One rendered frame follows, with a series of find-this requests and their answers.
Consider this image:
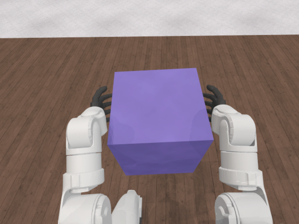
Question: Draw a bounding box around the right robot upper arm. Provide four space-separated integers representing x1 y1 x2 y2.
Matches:
215 192 272 224

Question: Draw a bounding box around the robot left forearm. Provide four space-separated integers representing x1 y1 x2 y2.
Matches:
58 106 107 224

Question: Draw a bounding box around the robot left hand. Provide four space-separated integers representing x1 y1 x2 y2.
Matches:
90 86 112 122

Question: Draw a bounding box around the robot right forearm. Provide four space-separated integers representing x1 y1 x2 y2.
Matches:
211 105 273 222

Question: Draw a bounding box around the robot left thigh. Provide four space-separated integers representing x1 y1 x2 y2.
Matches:
111 193 142 224

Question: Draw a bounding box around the left robot upper arm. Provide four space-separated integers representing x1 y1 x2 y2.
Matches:
59 193 112 224

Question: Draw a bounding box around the carton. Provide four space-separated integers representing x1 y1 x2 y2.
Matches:
107 68 214 175

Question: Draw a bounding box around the robot right hand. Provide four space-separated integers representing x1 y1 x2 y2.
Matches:
202 85 226 122

